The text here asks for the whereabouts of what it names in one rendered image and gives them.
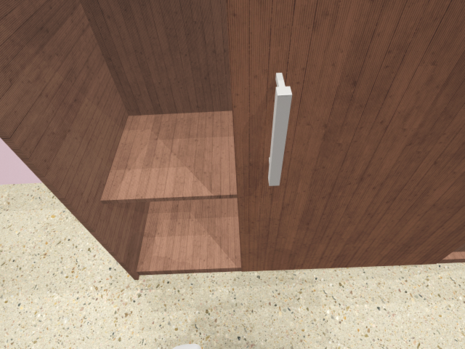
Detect handle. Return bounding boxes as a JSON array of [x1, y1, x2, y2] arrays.
[[268, 73, 292, 186]]

